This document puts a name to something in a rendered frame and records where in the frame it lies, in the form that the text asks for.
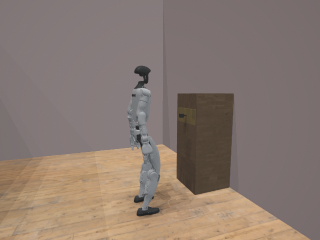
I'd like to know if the robot left hand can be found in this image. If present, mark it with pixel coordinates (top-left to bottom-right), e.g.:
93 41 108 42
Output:
129 134 139 150

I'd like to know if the robot right hand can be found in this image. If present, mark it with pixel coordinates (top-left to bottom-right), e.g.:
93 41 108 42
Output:
141 143 154 165

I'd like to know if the drawer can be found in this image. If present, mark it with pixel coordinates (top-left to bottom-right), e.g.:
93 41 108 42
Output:
178 107 196 125

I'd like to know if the handle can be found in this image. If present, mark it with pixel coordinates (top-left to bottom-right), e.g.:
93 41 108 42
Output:
179 113 187 118

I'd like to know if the right robot forearm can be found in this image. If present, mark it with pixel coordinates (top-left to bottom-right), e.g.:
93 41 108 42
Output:
137 112 149 144

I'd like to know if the right robot upper arm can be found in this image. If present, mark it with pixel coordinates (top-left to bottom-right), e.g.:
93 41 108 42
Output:
136 88 151 118

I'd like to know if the left robot upper arm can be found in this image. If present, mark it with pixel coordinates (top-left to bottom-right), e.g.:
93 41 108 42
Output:
127 97 133 116

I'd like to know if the humanoid robot torso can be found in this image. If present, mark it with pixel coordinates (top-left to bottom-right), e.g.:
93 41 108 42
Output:
132 86 151 142

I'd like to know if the right robot shin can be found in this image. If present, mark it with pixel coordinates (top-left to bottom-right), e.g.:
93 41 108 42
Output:
142 172 161 211

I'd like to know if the cabinet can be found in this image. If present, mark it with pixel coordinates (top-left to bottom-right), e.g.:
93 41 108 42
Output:
176 93 234 195

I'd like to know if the left robot forearm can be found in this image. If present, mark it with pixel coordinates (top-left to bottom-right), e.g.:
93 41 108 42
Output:
127 113 136 134

